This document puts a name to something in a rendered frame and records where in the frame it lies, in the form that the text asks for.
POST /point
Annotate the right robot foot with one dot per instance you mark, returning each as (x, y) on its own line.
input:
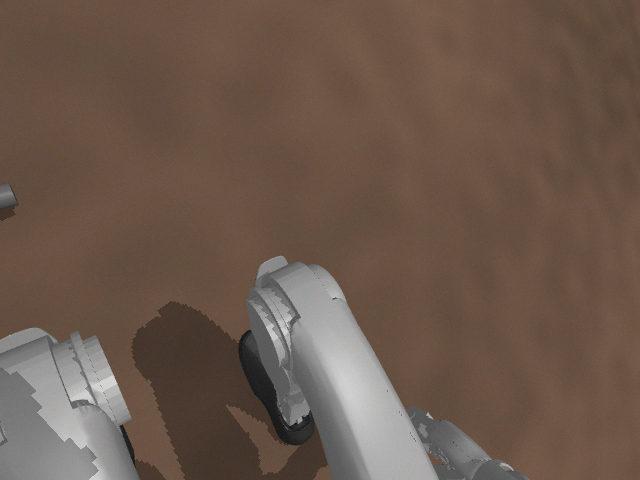
(263, 388)

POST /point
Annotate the right robot arm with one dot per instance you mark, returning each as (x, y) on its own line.
(498, 470)

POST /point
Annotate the right robot hand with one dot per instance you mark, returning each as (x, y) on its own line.
(448, 444)

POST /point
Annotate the bottle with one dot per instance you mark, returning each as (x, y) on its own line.
(7, 196)

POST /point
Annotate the left robot foot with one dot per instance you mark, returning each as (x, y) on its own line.
(129, 446)

